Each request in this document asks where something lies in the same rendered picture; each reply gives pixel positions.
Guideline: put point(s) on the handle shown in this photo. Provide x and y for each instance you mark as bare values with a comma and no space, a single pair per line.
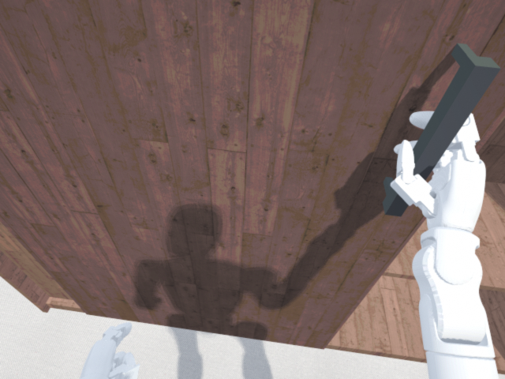
469,84

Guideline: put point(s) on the robot right hand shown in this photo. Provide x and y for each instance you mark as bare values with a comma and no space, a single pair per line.
458,180

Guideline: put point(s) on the right robot forearm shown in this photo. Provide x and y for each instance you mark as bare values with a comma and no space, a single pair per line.
454,324

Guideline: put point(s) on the robot left hand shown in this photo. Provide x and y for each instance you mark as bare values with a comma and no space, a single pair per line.
103,360

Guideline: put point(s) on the wardrobe door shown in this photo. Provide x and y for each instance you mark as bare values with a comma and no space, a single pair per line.
218,165
12,248

